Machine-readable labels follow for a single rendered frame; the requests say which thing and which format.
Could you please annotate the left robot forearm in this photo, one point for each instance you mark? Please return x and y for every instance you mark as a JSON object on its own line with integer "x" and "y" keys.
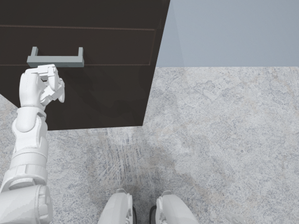
{"x": 30, "y": 155}

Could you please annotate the drawer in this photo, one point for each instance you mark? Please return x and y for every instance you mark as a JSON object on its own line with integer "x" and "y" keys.
{"x": 100, "y": 45}

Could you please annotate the handle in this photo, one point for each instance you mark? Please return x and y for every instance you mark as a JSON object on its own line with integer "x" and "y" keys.
{"x": 58, "y": 61}

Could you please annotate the robot left hand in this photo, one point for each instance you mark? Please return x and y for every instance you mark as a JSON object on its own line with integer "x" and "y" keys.
{"x": 34, "y": 92}

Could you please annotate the cabinet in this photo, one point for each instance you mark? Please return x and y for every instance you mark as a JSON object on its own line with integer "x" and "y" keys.
{"x": 96, "y": 95}

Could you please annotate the right robot thigh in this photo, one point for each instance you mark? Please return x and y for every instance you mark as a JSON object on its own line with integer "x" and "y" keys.
{"x": 173, "y": 210}

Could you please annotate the left robot thigh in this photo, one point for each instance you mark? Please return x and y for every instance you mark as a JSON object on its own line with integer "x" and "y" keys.
{"x": 117, "y": 209}

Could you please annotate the robot thigh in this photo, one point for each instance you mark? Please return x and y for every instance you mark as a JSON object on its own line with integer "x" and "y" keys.
{"x": 173, "y": 210}
{"x": 117, "y": 209}

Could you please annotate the robot right hand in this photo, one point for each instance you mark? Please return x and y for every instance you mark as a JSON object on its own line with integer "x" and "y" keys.
{"x": 234, "y": 219}

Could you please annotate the robot left upper arm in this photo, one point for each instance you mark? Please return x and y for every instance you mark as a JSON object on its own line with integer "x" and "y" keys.
{"x": 28, "y": 205}

